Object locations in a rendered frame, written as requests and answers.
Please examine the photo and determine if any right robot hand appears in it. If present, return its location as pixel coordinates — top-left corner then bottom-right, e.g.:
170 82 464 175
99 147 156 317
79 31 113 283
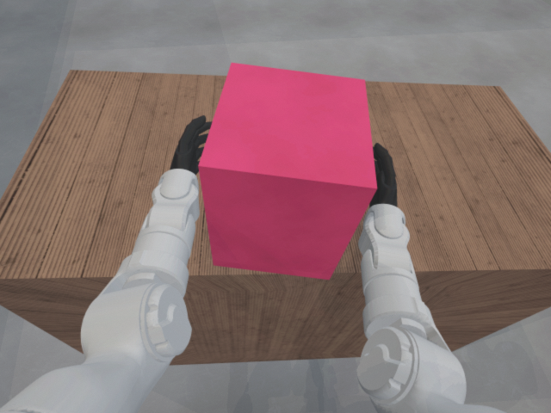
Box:
369 143 397 208

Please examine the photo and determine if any robot left forearm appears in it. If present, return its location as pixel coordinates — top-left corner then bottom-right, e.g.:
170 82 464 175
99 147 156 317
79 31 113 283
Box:
81 169 200 351

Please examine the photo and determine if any right robot upper arm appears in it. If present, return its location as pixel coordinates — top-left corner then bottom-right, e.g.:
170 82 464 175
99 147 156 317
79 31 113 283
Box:
356 326 506 413

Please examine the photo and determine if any robot right forearm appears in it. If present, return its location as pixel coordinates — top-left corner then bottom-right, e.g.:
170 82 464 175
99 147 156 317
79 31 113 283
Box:
358 204 452 353

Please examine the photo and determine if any left robot upper arm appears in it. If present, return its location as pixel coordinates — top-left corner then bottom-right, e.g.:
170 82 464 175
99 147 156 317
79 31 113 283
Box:
0 282 192 413

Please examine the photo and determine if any carton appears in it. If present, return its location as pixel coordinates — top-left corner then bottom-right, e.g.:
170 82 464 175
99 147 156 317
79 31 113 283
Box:
198 63 377 280

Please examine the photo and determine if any pedestal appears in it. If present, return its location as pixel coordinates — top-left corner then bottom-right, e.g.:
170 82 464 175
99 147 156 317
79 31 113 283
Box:
0 70 551 366

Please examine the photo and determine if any left robot hand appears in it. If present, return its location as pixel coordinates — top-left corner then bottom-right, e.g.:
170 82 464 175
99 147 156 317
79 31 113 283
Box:
170 115 212 175

